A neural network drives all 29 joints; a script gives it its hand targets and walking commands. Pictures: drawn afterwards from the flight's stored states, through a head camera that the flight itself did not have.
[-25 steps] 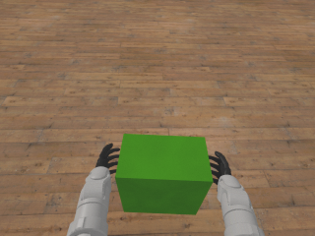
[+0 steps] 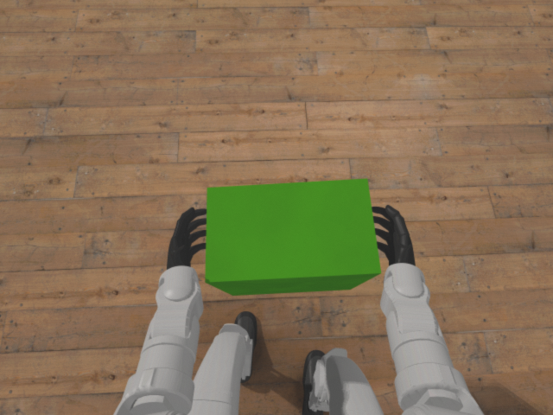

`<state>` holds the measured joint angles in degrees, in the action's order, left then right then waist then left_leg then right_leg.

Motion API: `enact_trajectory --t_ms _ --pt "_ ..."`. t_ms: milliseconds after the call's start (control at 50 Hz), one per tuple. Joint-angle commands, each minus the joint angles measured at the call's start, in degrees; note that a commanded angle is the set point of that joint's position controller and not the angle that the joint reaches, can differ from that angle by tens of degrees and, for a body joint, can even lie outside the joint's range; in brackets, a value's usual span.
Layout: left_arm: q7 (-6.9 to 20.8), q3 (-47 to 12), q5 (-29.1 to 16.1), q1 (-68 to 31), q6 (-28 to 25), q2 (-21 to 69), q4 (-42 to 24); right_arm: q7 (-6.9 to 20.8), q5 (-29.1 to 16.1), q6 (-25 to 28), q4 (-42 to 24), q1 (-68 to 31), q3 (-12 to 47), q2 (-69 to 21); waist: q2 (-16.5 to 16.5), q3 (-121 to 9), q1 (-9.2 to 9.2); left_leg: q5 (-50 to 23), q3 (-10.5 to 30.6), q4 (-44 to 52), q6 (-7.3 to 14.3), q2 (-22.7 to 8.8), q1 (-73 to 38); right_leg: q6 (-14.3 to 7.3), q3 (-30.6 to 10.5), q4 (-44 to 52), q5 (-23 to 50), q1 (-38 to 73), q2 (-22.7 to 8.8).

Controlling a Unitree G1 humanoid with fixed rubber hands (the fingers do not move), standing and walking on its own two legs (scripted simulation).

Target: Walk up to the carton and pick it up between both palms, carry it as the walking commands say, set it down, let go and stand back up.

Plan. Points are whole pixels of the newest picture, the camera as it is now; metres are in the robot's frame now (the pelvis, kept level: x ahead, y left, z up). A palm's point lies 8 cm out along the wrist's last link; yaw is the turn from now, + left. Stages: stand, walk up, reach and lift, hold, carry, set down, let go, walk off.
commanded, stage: set down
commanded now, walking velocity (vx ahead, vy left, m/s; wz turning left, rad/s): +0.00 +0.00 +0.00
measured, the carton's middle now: (289, 246) +0.37 +0.02 -0.19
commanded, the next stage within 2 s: none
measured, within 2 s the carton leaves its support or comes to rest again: neither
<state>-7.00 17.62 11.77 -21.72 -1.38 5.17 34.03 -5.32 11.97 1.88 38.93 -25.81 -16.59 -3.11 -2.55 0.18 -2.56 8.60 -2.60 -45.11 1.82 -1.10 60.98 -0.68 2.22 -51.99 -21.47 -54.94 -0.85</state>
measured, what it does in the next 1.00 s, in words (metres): lowers itself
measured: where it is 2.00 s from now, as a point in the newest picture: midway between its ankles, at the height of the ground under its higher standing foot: (277, 379)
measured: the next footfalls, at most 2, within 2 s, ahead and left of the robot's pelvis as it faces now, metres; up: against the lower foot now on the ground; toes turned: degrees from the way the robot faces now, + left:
none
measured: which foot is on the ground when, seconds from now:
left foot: down 0.00-1.00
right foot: down 0.00-1.00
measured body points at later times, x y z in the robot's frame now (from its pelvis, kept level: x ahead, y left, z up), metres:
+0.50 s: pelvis -0.03 +0.01 -0.06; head +0.22 +0.05 +0.31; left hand +0.35 +0.19 -0.20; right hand +0.40 -0.15 -0.18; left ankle +0.11 +0.11 -0.68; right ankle +0.02 -0.12 -0.68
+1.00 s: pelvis -0.04 +0.00 -0.14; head +0.26 +0.03 +0.20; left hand +0.38 +0.19 -0.29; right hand +0.43 -0.15 -0.28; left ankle +0.11 +0.11 -0.68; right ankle +0.02 -0.12 -0.68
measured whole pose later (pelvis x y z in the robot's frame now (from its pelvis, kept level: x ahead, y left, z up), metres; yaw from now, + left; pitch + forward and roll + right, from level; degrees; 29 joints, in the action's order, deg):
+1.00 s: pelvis -0.04 +0.00 -0.14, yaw -1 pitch +38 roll -2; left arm -14.8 10.5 -0.3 -43.0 1.5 -3.5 40.3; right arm -9.5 -0.8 1.1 49.0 -50.3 -10.2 7.4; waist -2.5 2.6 -2.6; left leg 17.3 -1.0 -80.4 2.0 -1.2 100.9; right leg -0.4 1.6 -87.6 -31.9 -93.5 0.0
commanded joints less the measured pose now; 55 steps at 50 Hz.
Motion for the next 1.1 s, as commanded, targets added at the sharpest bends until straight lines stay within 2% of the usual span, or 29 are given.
enact_trajectory --t_ms 0,20,40,80,100,140,200,280,300,340,360,400,480,540,560,580,640,660,680,720,740,760,820,860,900,940,980,1020,1080 --pt "0.59 -23.47 -10.2 -26.79 -3.92 6.87 -4.68 2.92 -9.08 5.56 -3.4 -27.26 22.83 -9.78 2.58 -35.08 -1.32 3.66 7.72 -6.86 1.1 4.64 -28.16 -2.16 -5.51 2.3 -2.68 -9.32 6.37" --pt "0.21 -23.65 -11.09 -27.93 -3.84 5.61 -5.22 2.09 -9.18 5.12 -2.09 -26.64 21.82 -8.17 2.92 -33.43 0.15 5.84 7.42 -7.19 1.1 4.54 -26.68 -2.36 -5.57 2.49 -4.05 -8.52 6.01" --pt "-0.52 -23.78 -11.95 -28.66 -3.81 4.19 -6.22 1.7 -10.05 5.0 -1.82 -28.37 21.47 -6.47 4.71 -33.4 -1.08 7.34 7.68 -7.23 0.85 4.76 -25.31 -2.88 -6.03 1.49 -4.48 -8.52 5.84" --pt "-1.73 -23.41 -12.69 -30.13 -3.62 2.03 -5.62 0.99 -10.86 5.0 -0.38 -28.86 20.9 -4.4 3.81 -32.82 0.15 10.52 8.22 -7.9 1.07 4.76 -25.73 -2.99 -5.77 0.65 -6.52 -9.66 5.93" --pt "-2.3 -22.29 -12.99 -30.79 -3.05 2.0 -4.33 1.07 -12.17 4.99 -1.13 -31.88 20.55 -2.3 4.8 -33.49 -0.34 12.15 9.53 -8.11 1.0 4.78 -26.55 -3.1 -5.68 -0.5 -8.08 -11.68 5.82" --pt "-3.09 -22.2 -13.68 -33.94 -2.42 1.66 -3.97 0.99 -12.88 4.81 1.56 -34.49 18.23 -0.14 6.57 -32.74 1.1 15.82 10.51 -8.64 0.59 4.83 -25.26 -3.74 -5.06 -2.63 -9.35 -13.65 5.99" --pt "-3.85 -20.88 -13.44 -35.21 -2.26 2.18 -2.97 1.21 -14.01 4.95 2.57 -36.65 17.93 0.43 6.97 -33.74 0.22 15.15 11.62 -10.82 0.49 5.13 -23.86 -3.77 -5.6 -5.35 -8.99 -16.56 5.97" --pt "-4.56 -22.31 -14.07 -37.38 -1.73 4.82 -3.26 2.14 -14.54 4.99 5.03 -37.03 17.13 0.48 7.57 -37.12 1.96 15.18 13.8 -12.19 0.01 4.75 -25.0 -3.66 -5.35 -9.08 -6.78 -20.73 6.32" --pt "-4.63 -21.57 -13.44 -38.29 -1.83 4.77 -3.88 2.56 -15.12 5.05 5.36 -37.96 17.77 0.05 8.2 -37.76 0.28 14.14 13.05 -13.56 -0.14 4.97 -24.13 -3.88 -5.9 -9.75 -6.76 -22.05 6.17" --pt "-4.59 -22.0 -13.32 -37.69 -1.43 7.44 -1.17 3.38 -14.38 4.82 6.58 -37.5 17.63 -1.03 7.59 -38.27 1.82 12.54 13.68 -14.74 -0.32 5.11 -23.91 -3.71 -5.68 -10.85 -6.65 -25.59 6.63" --pt "-4.34 -21.61 -12.8 -37.49 -1.53 7.92 -1.42 3.27 -14.59 4.67 6.03 -38.06 18.75 -2.57 7.02 -38.8 0.54 11.22 12.86 -15.97 -0.21 5.37 -22.31 -3.58 -6.18 -10.76 -6.46 -24.69 6.24" --pt "-3.94 -21.18 -12.39 -40.12 -1.14 8.27 -0.3 4.2 -14.69 4.11 7.16 -39.61 18.22 -4.49 6.24 -39.01 0.97 11.34 13.2 -17.24 -0.02 5.36 -20.45 -3.23 -6.45 -12.36 -6.45 -28.04 6.73" --pt "-3.01 -25.16 -13.87 -40.44 -2.21 13.41 -2.38 4.64 -15.57 4.84 4.02 -39.91 21.46 -9.84 5.68 -47.41 1.12 2.54 11.03 -21.91 -0.25 5.62 -18.91 -2.73 -6.39 -14.75 -1.87 -28.58 7.4" --pt "-3.17 -25.98 -14.38 -41.29 -3.4 11.65 -6.97 4.11 -17.94 5.5 -1.69 -41.74 25.26 -12.42 3.43 -59.15 -1.37 -9.44 9.09 -26.26 0.27 5.91 -21.12 -1.73 -6.44 -17.6 5.66 -26.13 8.67" --pt "-2.8 -26.89 -15.21 -39.9 -3.59 11.85 -7.2 3.58 -17.71 5.56 -2.82 -40.08 25.52 -11.96 3.08 -61.9 0.08 -12.22 8.51 -27.89 0.48 6.07 -20.91 -1.53 -6.16 -18.05 8.36 -24.71 8.83" --pt "-2.83 -26.93 -14.94 -40.72 -3.64 10.95 -8.71 3.58 -18.5 5.18 -3.17 -40.78 26.11 -13.09 2.85 -62.83 -1.29 -14.51 8.43 -28.37 0.44 6.27 -21.02 -1.23 -6.26 -18.92 9.6 -25.59 9.22" --pt "-2.41 -26.9 -16.31 -39.79 -3.54 8.43 -10.68 2.56 -19.19 4.91 -7.45 -41.51 28.35 -12.08 0.45 -68.47 -1.32 -17.95 7.9 -32.33 0.84 6.45 -19.27 -0.35 -6.27 -21.34 12.53 -24.96 9.67" --pt "-2.23 -27.14 -16.74 -39.86 -3.3 8.98 -9.43 2.34 -18.66 4.39 -5.53 -40.2 27.76 -11.94 0.0 -66.61 -0.18 -16.23 7.79 -32.45 0.73 6.47 -18.41 -0.31 -5.76 -21.45 10.54 -26.25 9.54" --pt "-2.27 -26.65 -16.32 -40.28 -2.93 8.31 -9.55 2.14 -18.98 4.19 -6.93 -41.81 28.98 -11.87 0.87 -66.47 -1.39 -15.47 7.35 -33.27 0.47 6.51 -17.05 -0.37 -6.41 -21.85 9.83 -27.3 9.49" --pt "-1.67 -25.62 -15.54 -40.95 -2.04 7.97 -4.36 2.37 -17.17 2.56 0.89 -40.01 26.41 -12.87 1.45 -56.03 -0.5 -8.78 7.01 -33.6 -0.1 6.38 -9.1 -0.55 -6.34 -22.37 5.02 -33.52 9.37" --pt "-1.37 -25.27 -15.74 -42.12 -1.87 8.63 -5.15 2.6 -17.47 2.36 -0.58 -42.44 27.02 -13.76 0.86 -56.67 -1.72 -6.83 6.69 -34.35 -0.14 6.31 -7.94 -0.78 -6.82 -22.78 3.78 -33.0 9.23" --pt "-0.94 -25.98 -15.65 -43.29 -1.73 9.85 -3.32 3.01 -17.04 2.1 0.54 -42.04 26.62 -15.88 0.85 -53.93 -0.43 -4.94 6.83 -34.28 -0.16 6.15 -5.31 -0.63 -6.23 -23.38 2.99 -35.22 9.53" --pt "-0.02 -25.59 -15.44 -46.93 -0.79 13.1 -0.73 3.9 -16.56 1.3 3.77 -46.0 25.93 -17.57 1.15 -49.02 -0.75 1.72 5.99 -35.03 -1.09 6.03 0.45 -1.03 -5.85 -24.61 -1.98 -39.44 9.64" --pt "0.54 -27.17 -16.59 -51.0 -0.31 16.75 -1.88 4.33 -16.26 1.02 3.17 -48.99 25.57 -19.02 1.66 -51.69 0.53 3.23 6.04 -35.72 -1.52 6.27 0.4 -1.44 -5.3 -25.93 -3.05 -39.82 9.85" --pt "0.41 -27.33 -17.29 -56.59 -0.16 16.14 -6.25 4.67 -16.74 0.26 2.64 -53.54 26.64 -20.53 1.79 -56.82 -1.2 3.2 6.15 -36.75 -1.56 6.43 -0.25 -1.44 -5.11 -28.06 -3.35 -39.06 10.18" --pt "0.38 -28.85 -18.65 -58.99 0.51 17.97 -7.18 4.86 -17.96 -0.02 -0.87 -57.83 27.51 -20.49 2.32 -61.39 -1.07 2.7 5.56 -37.9 -1.57 6.45 -1.61 -1.58 -4.73 -29.77 -2.8 -37.45 10.3" --pt "0.49 -27.63 -18.48 -61.21 0.57 16.7 -7.75 5.08 -17.87 -0.93 2.2 -58.04 28.55 -22.81 0.9 -62.6 -2.51 1.92 4.86 -40.1 -1.51 6.62 -0.53 -1.12 -4.57 -30.73 -2.99 -37.5 10.77" --pt "0.74 -28.0 -18.95 -64.46 1.39 18.47 -7.53 5.63 -18.17 -1.68 -0.02 -62.86 28.77 -23.45 0.64 -64.08 -2.74 1.97 4.89 -41.03 -1.32 6.62 -0.62 -1.17 -4.52 -32.3 -3.26 -39.35 11.03" --pt "1.4 -28.27 -19.08 -68.48 2.23 20.21 -7.13 6.45 -17.72 -3.11 3.42 -64.07 28.12 -26.27 0.89 -63.12 -2.49 5.33 4.5 -42.5 -1.71 6.44 2.31 -1.15 -4.37 -33.73 -5.89 -41.13 11.01"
